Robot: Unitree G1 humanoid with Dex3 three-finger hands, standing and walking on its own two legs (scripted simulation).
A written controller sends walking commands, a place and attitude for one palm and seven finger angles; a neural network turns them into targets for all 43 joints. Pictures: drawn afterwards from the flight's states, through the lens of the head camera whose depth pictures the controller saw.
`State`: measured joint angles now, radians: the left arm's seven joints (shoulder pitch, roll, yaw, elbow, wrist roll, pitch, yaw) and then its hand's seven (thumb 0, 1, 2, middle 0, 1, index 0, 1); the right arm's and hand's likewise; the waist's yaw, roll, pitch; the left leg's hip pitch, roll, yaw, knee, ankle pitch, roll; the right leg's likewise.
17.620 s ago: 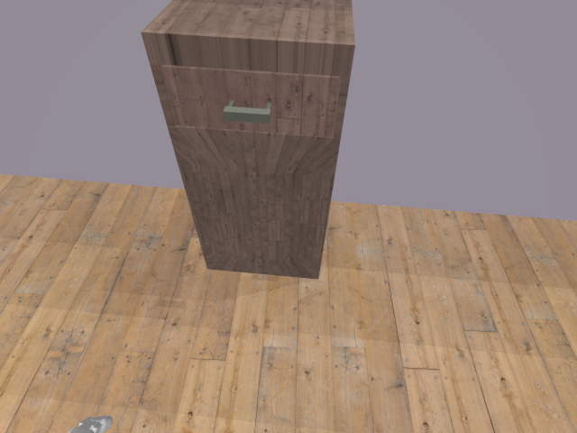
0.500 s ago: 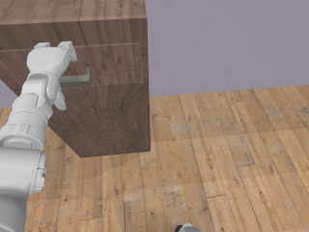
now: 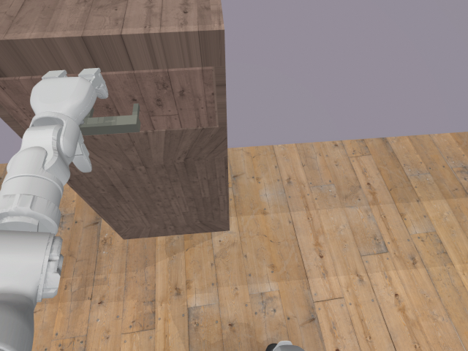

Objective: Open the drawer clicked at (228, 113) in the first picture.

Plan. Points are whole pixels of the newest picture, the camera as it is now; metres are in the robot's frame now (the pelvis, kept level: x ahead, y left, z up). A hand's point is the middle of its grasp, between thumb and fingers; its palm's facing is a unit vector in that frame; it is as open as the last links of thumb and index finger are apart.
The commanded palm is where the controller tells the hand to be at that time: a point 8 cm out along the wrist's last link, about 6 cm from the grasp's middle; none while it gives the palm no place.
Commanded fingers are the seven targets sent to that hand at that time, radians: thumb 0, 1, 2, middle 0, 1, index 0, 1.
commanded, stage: re-aim the fingers above the handle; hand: left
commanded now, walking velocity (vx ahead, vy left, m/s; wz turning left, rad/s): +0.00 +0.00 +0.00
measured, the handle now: (111, 117) +0.55 +0.23 +0.03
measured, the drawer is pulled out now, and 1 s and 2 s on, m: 0.00 0.00 0.00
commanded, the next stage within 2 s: lower the fingers behind the handle in 0.62 s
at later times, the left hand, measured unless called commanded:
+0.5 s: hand (87, 116) +0.50 +0.24 +0.09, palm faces -0.02 +0.01 -1.00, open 13.8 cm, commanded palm +0.48 +0.24 +0.15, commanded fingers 0.00 -0.50 0.30 -0.30 -1.20 -0.30 -1.20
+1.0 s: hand (91, 127) +0.49 +0.24 +0.07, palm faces -0.05 +0.01 -1.00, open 13.8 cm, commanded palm +0.47 +0.25 +0.12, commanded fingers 0.00 -0.50 0.30 -0.30 -1.20 -0.30 -1.20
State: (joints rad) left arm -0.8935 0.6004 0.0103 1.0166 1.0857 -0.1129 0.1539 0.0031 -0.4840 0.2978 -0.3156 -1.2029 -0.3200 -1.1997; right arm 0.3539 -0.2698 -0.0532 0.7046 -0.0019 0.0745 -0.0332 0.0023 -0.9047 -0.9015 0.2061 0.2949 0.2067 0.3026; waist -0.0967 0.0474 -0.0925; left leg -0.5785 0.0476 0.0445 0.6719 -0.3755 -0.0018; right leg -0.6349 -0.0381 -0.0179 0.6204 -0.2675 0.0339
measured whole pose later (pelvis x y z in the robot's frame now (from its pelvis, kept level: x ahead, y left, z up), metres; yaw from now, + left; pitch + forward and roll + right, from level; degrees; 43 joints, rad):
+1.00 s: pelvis -0.01 +0.00 +0.00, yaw +0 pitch +17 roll -1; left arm -0.90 0.58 0.00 1.04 1.10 -0.11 0.18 0.00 -0.48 0.30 -0.32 -1.20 -0.32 -1.20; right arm 0.35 -0.28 -0.06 0.70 -0.01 0.06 -0.03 0.00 -0.91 -0.90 0.21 0.29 0.21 0.30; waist -0.10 0.04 -0.09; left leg -0.60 0.05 0.05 0.69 -0.37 -0.01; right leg -0.66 -0.04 -0.01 0.64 -0.27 0.03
